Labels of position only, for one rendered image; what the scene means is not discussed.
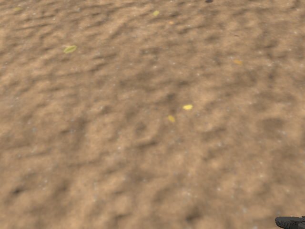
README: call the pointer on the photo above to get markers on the robot right hand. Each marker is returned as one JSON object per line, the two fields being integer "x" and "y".
{"x": 290, "y": 222}

